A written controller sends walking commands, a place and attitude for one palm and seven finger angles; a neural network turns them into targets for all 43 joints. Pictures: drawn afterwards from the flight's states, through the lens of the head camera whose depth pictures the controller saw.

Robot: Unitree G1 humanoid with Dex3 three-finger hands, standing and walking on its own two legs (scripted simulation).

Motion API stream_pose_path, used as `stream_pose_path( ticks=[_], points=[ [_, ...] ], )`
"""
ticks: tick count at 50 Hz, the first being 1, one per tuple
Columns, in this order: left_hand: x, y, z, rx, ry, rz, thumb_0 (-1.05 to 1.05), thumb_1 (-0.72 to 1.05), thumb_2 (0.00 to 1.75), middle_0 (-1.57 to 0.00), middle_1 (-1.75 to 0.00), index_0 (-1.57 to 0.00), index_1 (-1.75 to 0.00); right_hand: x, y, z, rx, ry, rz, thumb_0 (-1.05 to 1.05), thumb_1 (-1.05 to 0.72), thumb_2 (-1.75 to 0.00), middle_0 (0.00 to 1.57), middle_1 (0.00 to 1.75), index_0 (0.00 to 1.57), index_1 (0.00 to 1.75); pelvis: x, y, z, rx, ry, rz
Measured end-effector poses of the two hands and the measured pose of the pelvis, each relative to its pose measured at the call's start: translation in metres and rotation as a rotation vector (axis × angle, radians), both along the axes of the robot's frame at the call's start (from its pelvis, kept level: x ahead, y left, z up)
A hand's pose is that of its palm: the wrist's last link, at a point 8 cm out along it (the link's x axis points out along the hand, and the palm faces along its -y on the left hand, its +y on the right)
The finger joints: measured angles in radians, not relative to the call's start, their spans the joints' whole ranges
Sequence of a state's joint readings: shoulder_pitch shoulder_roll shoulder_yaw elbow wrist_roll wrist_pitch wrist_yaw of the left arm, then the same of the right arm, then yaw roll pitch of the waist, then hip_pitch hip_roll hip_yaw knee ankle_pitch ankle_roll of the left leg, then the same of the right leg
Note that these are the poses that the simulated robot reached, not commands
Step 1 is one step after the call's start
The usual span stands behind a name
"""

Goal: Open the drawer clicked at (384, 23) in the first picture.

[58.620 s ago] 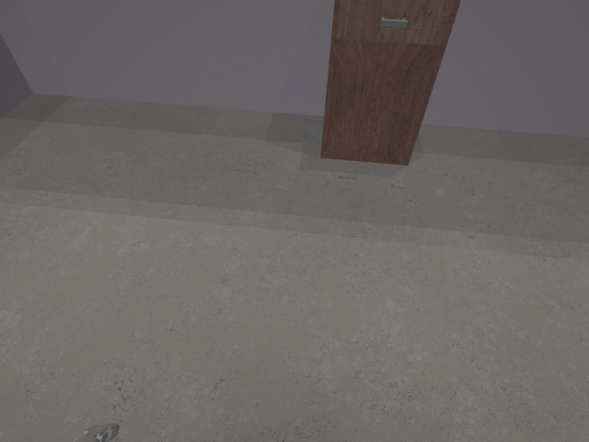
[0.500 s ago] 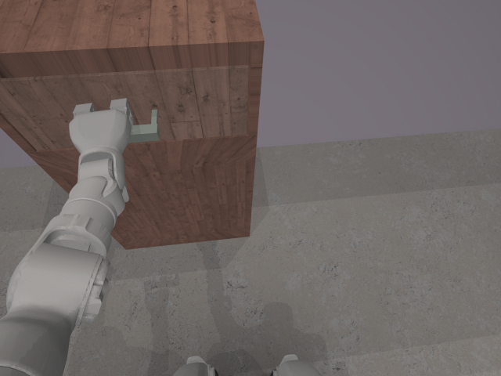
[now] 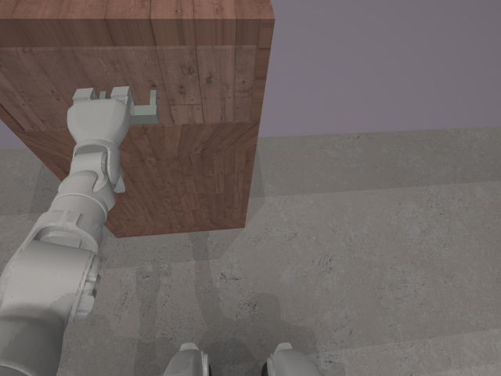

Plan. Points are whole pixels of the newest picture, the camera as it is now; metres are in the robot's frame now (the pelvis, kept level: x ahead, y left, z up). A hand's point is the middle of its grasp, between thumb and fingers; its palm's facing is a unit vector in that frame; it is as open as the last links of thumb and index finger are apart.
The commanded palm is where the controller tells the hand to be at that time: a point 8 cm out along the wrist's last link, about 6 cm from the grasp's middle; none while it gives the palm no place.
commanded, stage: lower the fingers behind the handle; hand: left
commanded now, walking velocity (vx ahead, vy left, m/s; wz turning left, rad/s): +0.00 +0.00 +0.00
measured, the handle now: (127, 105) +0.57 +0.18 +0.03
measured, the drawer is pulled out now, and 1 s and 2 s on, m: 0.00 0.01 0.06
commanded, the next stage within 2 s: close the thumb around the handle in 0.44 s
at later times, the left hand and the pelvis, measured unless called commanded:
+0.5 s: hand (112, 142) +0.51 +0.21 +0.01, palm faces -0.06 -0.01 -1.00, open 13.9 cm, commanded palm +0.49 +0.18 +0.06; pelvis +0.00 +0.00 +0.00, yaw +0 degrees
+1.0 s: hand (112, 144) +0.50 +0.21 +0.01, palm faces -0.06 -0.01 -1.00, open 8.4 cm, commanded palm +0.49 +0.17 +0.06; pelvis +0.01 +0.00 +0.00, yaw +0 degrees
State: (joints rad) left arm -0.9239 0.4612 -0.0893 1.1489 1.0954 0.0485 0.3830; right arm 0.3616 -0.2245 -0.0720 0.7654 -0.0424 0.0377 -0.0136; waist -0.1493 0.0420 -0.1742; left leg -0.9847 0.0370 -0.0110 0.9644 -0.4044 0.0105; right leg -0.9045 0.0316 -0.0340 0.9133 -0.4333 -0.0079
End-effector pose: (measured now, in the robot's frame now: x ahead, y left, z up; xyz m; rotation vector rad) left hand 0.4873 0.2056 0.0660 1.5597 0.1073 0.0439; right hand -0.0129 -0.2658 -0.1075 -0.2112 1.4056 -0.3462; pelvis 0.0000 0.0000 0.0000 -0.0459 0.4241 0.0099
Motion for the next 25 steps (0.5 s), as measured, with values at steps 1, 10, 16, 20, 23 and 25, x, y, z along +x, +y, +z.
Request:
stream_pose_path(
  ticks=[1, 10, 16, 20, 23, 25],
  points=[
    [0.000, 0.000, 0.000, 0.001, 0.000, 0.003, 0.00, -0.49, 0.30, -0.28, -1.22, -0.32, -1.20, 0.001, 0.002, -0.001, 0.004, -0.004, 0.000, 0.00, -0.91, -0.90, 0.20, 0.30, 0.20, 0.30, 0.000, 0.000, 0.000, 0.000, 0.000, 0.000],
    [0.001, -0.002, 0.001, 0.019, 0.024, 0.020, 0.00, -0.49, 0.30, -0.28, -1.20, -0.31, -1.20, 0.002, 0.012, -0.005, 0.027, -0.017, -0.001, 0.00, -0.91, -0.90, 0.20, 0.30, 0.21, 0.30, -0.002, 0.002, 0.000, -0.001, -0.005, 0.001],
    [0.001, -0.001, 0.002, 0.013, 0.036, 0.012, 0.00, -0.49, 0.30, -0.28, -1.20, -0.31, -1.20, -0.003, 0.013, -0.006, 0.028, -0.003, -0.005, 0.00, -0.91, -0.90, 0.20, 0.30, 0.21, 0.30, -0.001, 0.003, 0.000, 0.000, -0.007, -0.001],
    [0.001, 0.000, 0.002, 0.005, 0.032, 0.003, 0.00, -0.49, 0.30, -0.28, -1.20, -0.31, -1.20, -0.006, 0.011, -0.005, 0.023, 0.009, -0.006, 0.00, -0.91, -0.90, 0.20, 0.30, 0.21, 0.30, 0.000, 0.003, -0.001, 0.001, -0.006, -0.002],
    [0.000, 0.000, 0.001, 0.001, 0.025, -0.002, 0.00, -0.49, 0.30, -0.28, -1.20, -0.31, -1.20, -0.006, 0.009, -0.004, 0.018, 0.015, -0.008, 0.00, -0.91, -0.90, 0.20, 0.30, 0.21, 0.30, 0.001, 0.002, -0.001, 0.001, -0.006, -0.003],
    [0.000, 0.000, 0.001, -0.002, 0.021, -0.003, 0.00, -0.49, 0.30, -0.28, -1.21, -0.31, -1.20, -0.006, 0.007, -0.003, 0.015, 0.016, -0.009, 0.00, -0.91, -0.90, 0.20, 0.30, 0.21, 0.30, 0.002, 0.002, 0.000, 0.000, -0.006, -0.004]
  ],
)
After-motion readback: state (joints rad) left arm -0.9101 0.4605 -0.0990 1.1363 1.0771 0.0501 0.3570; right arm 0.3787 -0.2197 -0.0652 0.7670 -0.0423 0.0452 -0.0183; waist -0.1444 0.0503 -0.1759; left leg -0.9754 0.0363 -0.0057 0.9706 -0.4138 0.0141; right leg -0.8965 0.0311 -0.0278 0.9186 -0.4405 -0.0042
